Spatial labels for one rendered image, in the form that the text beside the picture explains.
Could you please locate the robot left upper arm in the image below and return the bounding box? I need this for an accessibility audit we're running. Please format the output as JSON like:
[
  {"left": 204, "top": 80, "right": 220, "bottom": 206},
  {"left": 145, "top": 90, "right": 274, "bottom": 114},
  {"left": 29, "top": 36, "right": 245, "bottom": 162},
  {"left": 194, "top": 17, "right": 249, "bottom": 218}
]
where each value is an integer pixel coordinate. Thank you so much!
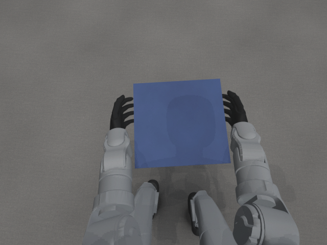
[{"left": 82, "top": 214, "right": 143, "bottom": 245}]

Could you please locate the robot left thigh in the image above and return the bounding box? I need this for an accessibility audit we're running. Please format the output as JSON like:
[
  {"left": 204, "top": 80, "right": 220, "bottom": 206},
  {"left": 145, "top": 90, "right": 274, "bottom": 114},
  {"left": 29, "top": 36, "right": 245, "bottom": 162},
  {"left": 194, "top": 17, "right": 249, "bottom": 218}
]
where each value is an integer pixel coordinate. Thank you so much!
[{"left": 129, "top": 187, "right": 159, "bottom": 245}]

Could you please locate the carton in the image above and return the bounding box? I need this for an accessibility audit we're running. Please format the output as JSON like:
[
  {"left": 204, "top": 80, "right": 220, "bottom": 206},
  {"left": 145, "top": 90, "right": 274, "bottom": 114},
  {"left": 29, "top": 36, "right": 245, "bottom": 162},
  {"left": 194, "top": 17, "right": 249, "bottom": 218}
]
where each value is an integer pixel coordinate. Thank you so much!
[{"left": 133, "top": 79, "right": 231, "bottom": 168}]

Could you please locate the robot left forearm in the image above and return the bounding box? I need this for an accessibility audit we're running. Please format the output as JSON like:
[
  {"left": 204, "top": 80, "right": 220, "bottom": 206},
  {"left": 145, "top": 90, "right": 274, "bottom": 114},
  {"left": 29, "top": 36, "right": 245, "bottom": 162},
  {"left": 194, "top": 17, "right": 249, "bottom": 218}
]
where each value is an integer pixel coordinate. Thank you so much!
[{"left": 82, "top": 128, "right": 134, "bottom": 243}]

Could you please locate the robot right foot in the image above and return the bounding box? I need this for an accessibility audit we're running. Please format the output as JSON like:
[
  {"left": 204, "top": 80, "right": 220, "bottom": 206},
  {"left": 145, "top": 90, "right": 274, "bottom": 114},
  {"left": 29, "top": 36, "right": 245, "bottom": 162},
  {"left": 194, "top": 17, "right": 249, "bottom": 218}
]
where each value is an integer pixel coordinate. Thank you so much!
[{"left": 188, "top": 192, "right": 199, "bottom": 236}]

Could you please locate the robot right forearm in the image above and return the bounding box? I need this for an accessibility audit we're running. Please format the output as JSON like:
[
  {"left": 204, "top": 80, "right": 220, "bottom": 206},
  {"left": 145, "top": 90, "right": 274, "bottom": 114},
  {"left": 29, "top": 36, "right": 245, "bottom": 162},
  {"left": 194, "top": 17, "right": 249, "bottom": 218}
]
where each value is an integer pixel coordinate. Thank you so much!
[{"left": 230, "top": 121, "right": 299, "bottom": 233}]

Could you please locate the robot right upper arm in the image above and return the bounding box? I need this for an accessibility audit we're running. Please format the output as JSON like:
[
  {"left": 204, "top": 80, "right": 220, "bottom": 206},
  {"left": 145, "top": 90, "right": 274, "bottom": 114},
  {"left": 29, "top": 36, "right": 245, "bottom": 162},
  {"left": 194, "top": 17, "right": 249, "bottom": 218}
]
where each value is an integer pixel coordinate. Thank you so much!
[{"left": 233, "top": 203, "right": 299, "bottom": 245}]

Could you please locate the robot left hand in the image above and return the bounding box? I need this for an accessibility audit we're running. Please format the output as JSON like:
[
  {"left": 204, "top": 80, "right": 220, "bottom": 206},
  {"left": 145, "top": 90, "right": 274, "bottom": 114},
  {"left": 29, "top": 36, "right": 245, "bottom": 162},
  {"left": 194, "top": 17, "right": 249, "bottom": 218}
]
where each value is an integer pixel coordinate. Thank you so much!
[{"left": 110, "top": 95, "right": 134, "bottom": 130}]

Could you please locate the robot right hand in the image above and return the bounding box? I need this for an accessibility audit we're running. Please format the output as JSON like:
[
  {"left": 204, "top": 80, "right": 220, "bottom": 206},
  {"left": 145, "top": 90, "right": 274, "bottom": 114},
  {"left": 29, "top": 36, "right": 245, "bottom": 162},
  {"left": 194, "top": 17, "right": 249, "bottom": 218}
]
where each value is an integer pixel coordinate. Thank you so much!
[{"left": 222, "top": 90, "right": 248, "bottom": 128}]

